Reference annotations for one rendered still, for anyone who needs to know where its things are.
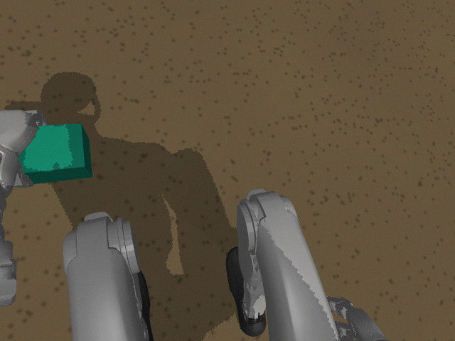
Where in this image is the left robot hand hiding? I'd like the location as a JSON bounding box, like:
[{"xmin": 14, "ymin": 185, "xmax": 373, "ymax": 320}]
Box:
[{"xmin": 0, "ymin": 110, "xmax": 49, "ymax": 188}]

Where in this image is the left robot arm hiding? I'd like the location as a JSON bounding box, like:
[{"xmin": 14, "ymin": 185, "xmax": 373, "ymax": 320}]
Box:
[{"xmin": 0, "ymin": 146, "xmax": 19, "ymax": 307}]

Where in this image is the right robot foot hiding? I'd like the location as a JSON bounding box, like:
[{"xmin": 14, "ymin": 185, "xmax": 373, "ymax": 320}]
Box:
[{"xmin": 226, "ymin": 247, "xmax": 266, "ymax": 337}]

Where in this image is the right robot hand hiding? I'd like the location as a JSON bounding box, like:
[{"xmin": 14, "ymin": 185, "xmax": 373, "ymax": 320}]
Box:
[{"xmin": 326, "ymin": 296, "xmax": 386, "ymax": 341}]

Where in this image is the left robot foot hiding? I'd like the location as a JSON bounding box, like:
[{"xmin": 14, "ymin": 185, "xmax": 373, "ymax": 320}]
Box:
[{"xmin": 137, "ymin": 270, "xmax": 154, "ymax": 341}]

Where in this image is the carton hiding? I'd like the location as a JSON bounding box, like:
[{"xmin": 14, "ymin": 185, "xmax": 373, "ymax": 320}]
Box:
[{"xmin": 18, "ymin": 124, "xmax": 92, "ymax": 184}]

